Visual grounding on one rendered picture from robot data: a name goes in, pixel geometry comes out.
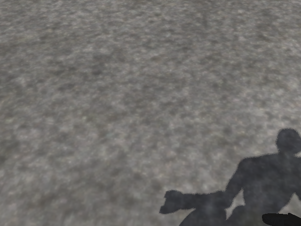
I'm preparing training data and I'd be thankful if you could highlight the right robot hand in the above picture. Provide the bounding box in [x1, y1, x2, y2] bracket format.
[261, 213, 301, 226]

